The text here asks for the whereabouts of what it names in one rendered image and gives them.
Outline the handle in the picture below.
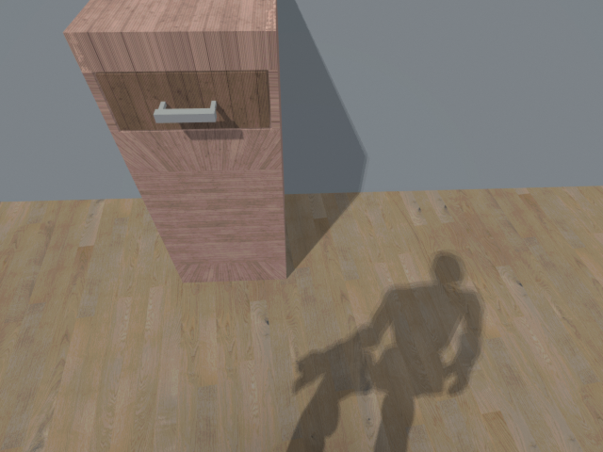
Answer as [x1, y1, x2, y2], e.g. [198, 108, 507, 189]
[154, 101, 217, 123]

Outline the drawer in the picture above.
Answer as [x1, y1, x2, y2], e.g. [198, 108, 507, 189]
[95, 70, 270, 131]

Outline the cabinet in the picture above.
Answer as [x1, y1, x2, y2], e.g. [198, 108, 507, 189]
[63, 0, 286, 283]

